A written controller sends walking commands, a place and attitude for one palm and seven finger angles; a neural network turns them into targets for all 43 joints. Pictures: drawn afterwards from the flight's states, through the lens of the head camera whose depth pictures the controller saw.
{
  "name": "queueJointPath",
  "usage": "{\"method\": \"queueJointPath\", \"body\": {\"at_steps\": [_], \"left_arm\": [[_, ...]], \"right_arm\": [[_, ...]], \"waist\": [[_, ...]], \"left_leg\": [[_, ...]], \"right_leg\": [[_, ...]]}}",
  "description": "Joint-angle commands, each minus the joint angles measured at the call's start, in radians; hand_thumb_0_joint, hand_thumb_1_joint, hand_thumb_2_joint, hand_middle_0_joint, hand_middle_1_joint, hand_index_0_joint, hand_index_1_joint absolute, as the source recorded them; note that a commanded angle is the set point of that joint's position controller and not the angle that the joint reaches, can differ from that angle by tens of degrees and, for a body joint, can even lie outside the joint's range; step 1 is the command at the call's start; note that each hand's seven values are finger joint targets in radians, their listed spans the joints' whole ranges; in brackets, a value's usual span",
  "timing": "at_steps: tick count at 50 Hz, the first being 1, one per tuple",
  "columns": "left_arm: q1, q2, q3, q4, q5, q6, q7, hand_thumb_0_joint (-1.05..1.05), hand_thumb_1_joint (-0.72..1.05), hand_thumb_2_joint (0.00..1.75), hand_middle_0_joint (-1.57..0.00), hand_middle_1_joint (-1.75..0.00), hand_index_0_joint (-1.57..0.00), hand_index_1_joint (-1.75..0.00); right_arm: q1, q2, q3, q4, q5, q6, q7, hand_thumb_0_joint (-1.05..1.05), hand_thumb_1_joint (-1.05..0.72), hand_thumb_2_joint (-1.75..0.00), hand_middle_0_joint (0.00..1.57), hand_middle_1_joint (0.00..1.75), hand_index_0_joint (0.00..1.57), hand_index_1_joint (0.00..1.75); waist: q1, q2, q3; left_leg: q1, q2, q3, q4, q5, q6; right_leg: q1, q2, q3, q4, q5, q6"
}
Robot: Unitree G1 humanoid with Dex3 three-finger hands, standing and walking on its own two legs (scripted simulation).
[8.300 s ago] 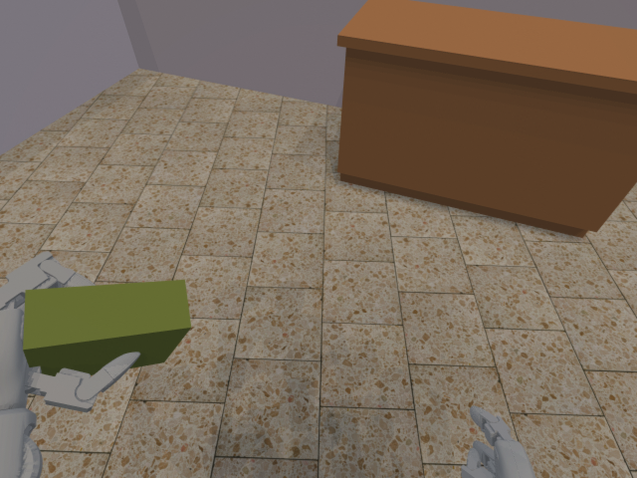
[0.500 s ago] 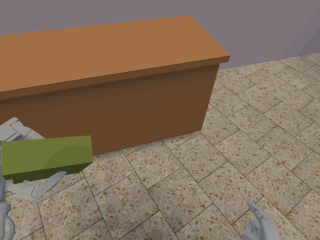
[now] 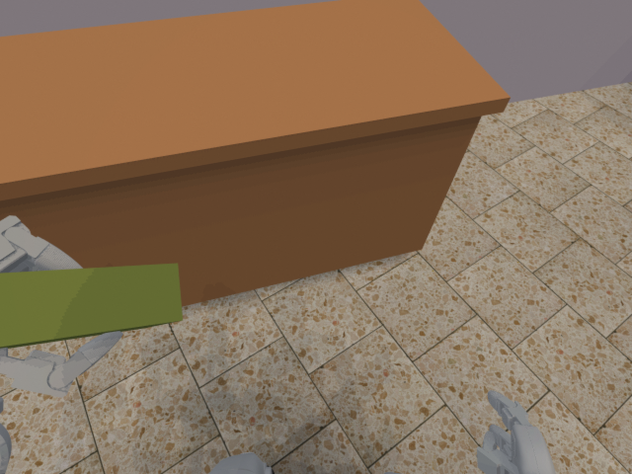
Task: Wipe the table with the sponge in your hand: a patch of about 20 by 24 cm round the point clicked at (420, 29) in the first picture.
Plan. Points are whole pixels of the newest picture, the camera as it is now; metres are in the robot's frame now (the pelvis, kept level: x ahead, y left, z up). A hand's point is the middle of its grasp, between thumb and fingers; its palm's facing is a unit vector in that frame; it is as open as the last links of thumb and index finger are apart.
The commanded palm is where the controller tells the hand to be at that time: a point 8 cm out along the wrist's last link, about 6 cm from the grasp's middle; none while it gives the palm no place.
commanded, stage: take the last steps up to it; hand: left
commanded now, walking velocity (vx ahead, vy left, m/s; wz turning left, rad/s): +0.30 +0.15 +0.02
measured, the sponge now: (111, 305) +0.23 +0.20 +0.16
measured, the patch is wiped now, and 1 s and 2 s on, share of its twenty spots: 0.00 0.00 0.00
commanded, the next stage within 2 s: come to a stop and stand still in 1.06 s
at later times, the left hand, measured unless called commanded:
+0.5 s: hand (76, 208) +0.32 +0.26 +0.18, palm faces +0.36 -0.79 -0.49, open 9.1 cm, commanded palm +0.26 +0.31 +0.19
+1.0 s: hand (51, 142) +0.40 +0.32 +0.19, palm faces +0.41 -0.77 -0.49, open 9.1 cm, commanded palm +0.35 +0.36 +0.19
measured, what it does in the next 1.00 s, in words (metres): walks ahead: right foot, then left foot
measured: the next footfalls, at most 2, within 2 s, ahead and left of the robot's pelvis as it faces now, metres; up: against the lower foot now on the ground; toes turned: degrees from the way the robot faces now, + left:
right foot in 0.24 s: +0.12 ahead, -0.08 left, +0.00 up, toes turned -11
left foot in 0.62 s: +0.25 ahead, +0.20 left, +0.00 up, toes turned +10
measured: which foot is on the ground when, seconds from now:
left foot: down 0.00-0.24, up 0.26-0.60, down 0.62-0.94, up 0.96-1.00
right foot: up 0.00-0.22, down 0.24-0.62, up 0.64-0.90, down 0.92-1.00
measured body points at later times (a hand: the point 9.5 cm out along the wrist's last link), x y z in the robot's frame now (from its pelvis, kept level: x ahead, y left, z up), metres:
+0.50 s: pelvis +0.11 +0.03 +0.02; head +0.16 +0.01 +0.47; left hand +0.30 +0.30 +0.20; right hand +0.26 -0.22 -0.09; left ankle +0.17 +0.19 -0.67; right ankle +0.08 -0.07 -0.72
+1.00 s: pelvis +0.19 +0.08 +0.00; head +0.22 +0.05 +0.45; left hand +0.37 +0.36 +0.21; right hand +0.35 -0.12 -0.12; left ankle +0.19 +0.19 -0.69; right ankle +0.20 +0.00 -0.72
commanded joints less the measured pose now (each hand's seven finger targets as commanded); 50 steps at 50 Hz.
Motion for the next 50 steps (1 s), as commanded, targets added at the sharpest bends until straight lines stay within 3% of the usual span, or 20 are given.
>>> {"method": "queueJointPath", "body": {"at_steps": [1,5,10,11,12,13,15,16,20,27,29,30,31,33,38,44,45,47,48,50], "left_arm": [[-0.043,0.178,0.140,-0.193,-0.017,-0.060,0.011,0.00,0.10,1.30,-1.20,-1.60,-1.20,-1.60],[0.016,0.135,0.109,-0.246,-0.025,-0.058,0.003,0.00,0.10,1.30,-1.20,-1.60,-1.20,-1.60],[0.047,0.143,0.119,-0.118,-0.030,-0.013,0.005,0.00,0.10,1.30,-1.20,-1.60,-1.20,-1.60],[0.011,0.157,0.120,-0.105,-0.022,-0.010,0.005,0.00,0.10,1.30,-1.20,-1.60,-1.20,-1.60],[-0.006,0.194,0.147,-0.072,-0.016,-0.008,0.006,0.00,0.10,1.30,-1.20,-1.60,-1.20,-1.60],[-0.032,0.202,0.172,-0.045,-0.038,-0.008,0.007,0.00,0.10,1.30,-1.20,-1.60,-1.20,-1.60],[-0.062,0.195,0.165,-0.056,-0.047,-0.022,-0.006,0.00,0.10,1.30,-1.20,-1.60,-1.20,-1.60],[-0.042,0.171,0.142,-0.066,-0.038,-0.037,-0.010,0.00,0.10,1.30,-1.20,-1.60,-1.20,-1.60],[-0.058,0.158,0.100,-0.137,-0.013,-0.068,-0.002,0.00,0.10,1.30,-1.20,-1.60,-1.20,-1.60],[-0.035,0.172,0.134,-0.206,-0.011,-0.046,0.032,0.00,0.10,1.30,-1.20,-1.60,-1.20,-1.60],[-0.072,0.161,0.124,-0.210,-0.011,-0.056,0.031,0.00,0.10,1.30,-1.20,-1.60,-1.20,-1.60],[-0.062,0.141,0.109,-0.211,-0.015,-0.062,0.028,0.00,0.10,1.30,-1.20,-1.60,-1.20,-1.60],[-0.074,0.144,0.113,-0.220,-0.015,-0.069,0.029,0.00,0.10,1.30,-1.20,-1.60,-1.20,-1.60],[-0.062,0.191,0.142,-0.125,-0.018,-0.061,0.014,0.00,0.10,1.30,-1.20,-1.60,-1.20,-1.60],[-0.001,0.141,0.106,-0.274,-0.031,-0.057,-0.001,0.00,0.10,1.30,-1.20,-1.60,-1.20,-1.60],[-0.009,0.143,0.115,-0.124,-0.034,-0.002,0.005,0.00,0.10,1.30,-1.20,-1.60,-1.20,-1.60],[-0.032,0.158,0.124,-0.099,-0.029,0.004,0.005,0.00,0.10,1.30,-1.20,-1.60,-1.20,-1.60],[-0.080,0.188,0.143,-0.038,-0.035,0.012,0.009,0.00,0.10,1.30,-1.20,-1.60,-1.20,-1.60],[-0.092,0.160,0.107,-0.022,-0.046,0.011,0.005,0.00,0.10,1.30,-1.20,-1.60,-1.20,-1.60],[-0.125,0.170,0.111,-0.073,-0.041,-0.004,0.005,0.00,0.10,1.30,-1.20,-1.60,-1.20,-1.60]], "right_arm": [[-0.036,-0.088,-0.028,-0.123,0.011,-0.073,-0.006,0.00,-0.90,-0.90,0.20,0.30,0.20,0.30],[-0.039,-0.084,-0.017,-0.122,0.016,-0.094,0.005,0.00,-0.90,-0.90,0.20,0.30,0.20,0.30],[-0.047,-0.086,-0.002,-0.122,0.017,-0.072,-0.014,0.00,-0.90,-0.90,0.20,0.30,0.20,0.30],[-0.048,-0.075,0.000,-0.121,0.014,-0.060,-0.016,0.00,-0.90,-0.90,0.20,0.30,0.20,0.30],[-0.047,-0.057,0.006,-0.131,0.009,-0.049,-0.013,0.00,-0.90,-0.90,0.20,0.30,0.20,0.30],[-0.069,-0.076,-0.001,-0.140,0.009,-0.051,-0.003,0.00,-0.90,-0.90,0.20,0.30,0.20,0.30],[-0.077,-0.077,0.004,-0.112,0.009,-0.036,0.009,0.00,-0.90,-0.90,0.20,0.30,0.20,0.30],[-0.082,-0.063,0.014,-0.103,0.006,-0.029,0.010,0.00,-0.90,-0.90,0.20,0.30,0.20,0.30],[-0.081,-0.068,0.012,-0.111,-0.003,-0.020,0.011,0.00,-0.90,-0.90,0.20,0.30,0.20,0.30],[-0.051,-0.050,-0.005,-0.163,-0.008,-0.033,-0.001,0.00,-0.90,-0.90,0.20,0.30,0.20,0.30],[-0.026,-0.072,-0.022,-0.164,-0.001,-0.033,-0.014,0.00,-0.90,-0.90,0.20,0.30,0.20,0.30],[-0.019,-0.103,-0.035,-0.169,0.006,-0.035,-0.016,0.00,-0.90,-0.90,0.20,0.30,0.20,0.30],[-0.010,-0.109,-0.037,-0.174,0.008,-0.037,-0.008,0.00,-0.90,-0.90,0.20,0.30,0.20,0.30],[-0.031,-0.101,-0.029,-0.152,0.009,-0.038,-0.007,0.00,-0.90,-0.90,0.20,0.30,0.20,0.30],[-0.050,-0.075,-0.005,-0.136,0.014,-0.070,0.006,0.00,-0.90,-0.90,0.20,0.30,0.20,0.30],[-0.040,-0.078,0.013,-0.126,0.009,-0.058,-0.022,0.00,-0.90,-0.90,0.20,0.30,0.20,0.30],[-0.042,-0.075,0.014,-0.129,0.009,-0.048,-0.026,0.00,-0.90,-0.90,0.20,0.30,0.20,0.30],[-0.065,-0.054,0.024,-0.148,0.009,-0.042,-0.017,0.00,-0.90,-0.90,0.20,0.30,0.20,0.30],[-0.052,-0.087,0.003,-0.128,0.007,-0.041,-0.003,0.00,-0.90,-0.90,0.20,0.30,0.20,0.30],[-0.075,-0.066,0.029,-0.114,0.008,-0.025,0.005,0.00,-0.90,-0.90,0.20,0.30,0.20,0.30]], "waist": [[-0.025,0.251,-0.233],[-0.011,0.296,-0.250],[-0.002,0.176,-0.261],[-0.002,0.043,-0.260],[-0.008,-0.212,-0.257],[0.009,-0.280,-0.230],[-0.002,-0.130,-0.183],[-0.004,-0.079,-0.173],[-0.015,-0.066,-0.194],[0.002,-0.135,-0.246],[-0.022,0.016,-0.269],[-0.029,0.229,-0.304],[-0.023,0.356,-0.319],[-0.020,0.317,-0.294],[-0.004,0.289,-0.260],[-0.002,0.168,-0.255],[-0.003,0.088,-0.254],[-0.001,-0.281,-0.192],[-0.004,-0.294,-0.185],[-0.010,-0.122,-0.201]], "left_leg": [[0.339,0.334,-0.463,-0.265,0.195,0.267],[0.243,0.212,-0.217,-0.248,0.255,0.181],[0.092,0.172,-0.125,-0.099,0.104,0.099],[-0.029,0.125,-0.089,0.066,0.013,0.073],[-0.254,-0.003,-0.015,0.311,-0.189,0.020],[-0.371,-0.031,-0.108,0.523,-0.311,-0.008],[-0.430,0.014,-0.212,0.674,-0.222,-0.025],[-0.430,0.030,-0.200,0.687,-0.176,-0.034],[-0.309,0.049,-0.132,0.435,-0.094,-0.034],[0.053,-0.045,0.054,-0.074,0.032,-0.016],[0.228,-0.027,0.028,-0.177,0.072,0.001],[0.359,0.113,-0.154,-0.200,0.181,0.058],[0.439,0.292,-0.427,-0.225,0.414,0.169],[0.309,0.352,-0.508,-0.277,0.136,0.263],[0.149,0.220,-0.233,-0.275,0.166,0.189],[0.046,0.183,-0.170,-0.187,-0.046,0.106],[0.004,0.141,-0.136,-0.097,-0.109,0.076],[-0.284,-0.048,-0.045,0.294,-0.318,-0.013],[-0.322,-0.028,-0.142,0.479,-0.280,-0.029],[-0.373,-0.005,-0.189,0.586,-0.233,-0.044]], "right_leg": [[-0.355,0.019,0.027,0.323,-0.087,-0.005],[-0.178,0.043,-0.067,0.034,0.061,-0.006],[0.147,0.080,-0.120,-0.355,0.231,-0.019],[0.254,-0.015,0.021,-0.439,0.258,-0.061],[0.374,-0.230,0.393,-0.522,0.328,-0.161],[0.371,-0.353,0.581,-0.578,0.369,-0.216],[0.330,-0.338,0.486,-0.556,0.412,-0.223],[0.325,-0.295,0.335,-0.532,0.544,-0.199],[0.263,-0.221,0.066,-0.490,0.775,-0.154],[0.218,-0.163,0.003,-0.392,0.667,-0.119],[0.134,-0.115,-0.020,-0.212,0.576,-0.081],[0.000,-0.035,-0.086,0.003,0.354,-0.037],[-0.190,0.068,-0.071,0.221,-0.104,-0.012],[-0.289,0.038,0.024,0.410,-0.124,-0.016],[-0.161,0.029,-0.045,0.133,0.046,0.000],[0.119,0.079,-0.109,-0.306,0.157,-0.005],[0.174,0.035,-0.048,-0.415,0.219,-0.028],[0.258,-0.301,0.506,-0.573,0.328,-0.183],[0.261,-0.350,0.535,-0.585,0.404,-0.211],[0.322,-0.323,0.377,-0.509,0.668,-0.208]]}}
